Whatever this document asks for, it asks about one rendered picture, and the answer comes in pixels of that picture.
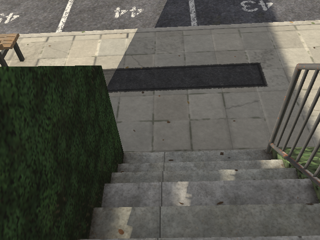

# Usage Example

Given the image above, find stairs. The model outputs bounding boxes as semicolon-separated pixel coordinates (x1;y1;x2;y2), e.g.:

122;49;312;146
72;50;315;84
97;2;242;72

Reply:
78;149;320;240

